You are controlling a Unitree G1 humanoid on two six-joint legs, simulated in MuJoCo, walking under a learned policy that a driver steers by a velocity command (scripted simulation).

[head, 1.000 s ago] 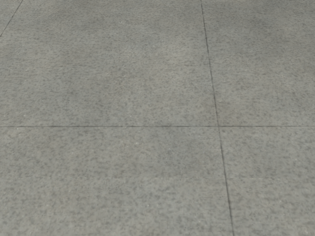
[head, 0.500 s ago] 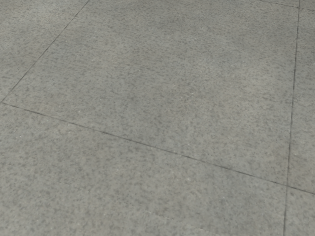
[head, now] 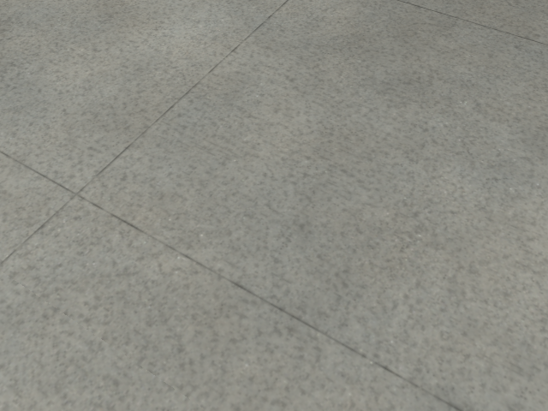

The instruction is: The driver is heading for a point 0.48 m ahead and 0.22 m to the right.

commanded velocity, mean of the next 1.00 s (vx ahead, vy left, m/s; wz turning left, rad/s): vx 0.15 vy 0.00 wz -0.43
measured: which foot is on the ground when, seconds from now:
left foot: up 0.00-0.12, down 0.14-0.44, up 0.46-0.92, down 0.94-1.00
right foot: down 0.00-0.18, up 0.20-0.42, down 0.44-0.94, up 0.96-1.00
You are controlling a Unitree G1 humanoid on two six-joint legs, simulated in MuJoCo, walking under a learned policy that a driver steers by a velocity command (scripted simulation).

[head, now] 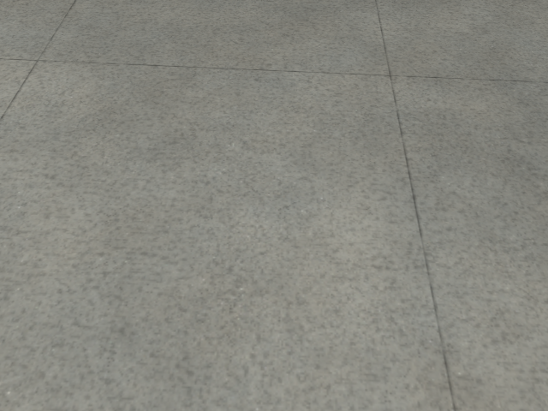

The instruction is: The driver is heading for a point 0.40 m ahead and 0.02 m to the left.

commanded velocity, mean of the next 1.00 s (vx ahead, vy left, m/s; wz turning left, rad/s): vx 0.07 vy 0.00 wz -0.19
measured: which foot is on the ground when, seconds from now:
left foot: down 0.00-0.34, up 0.36-0.62, down 0.64-1.00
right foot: up 0.00-0.32, down 0.34-1.00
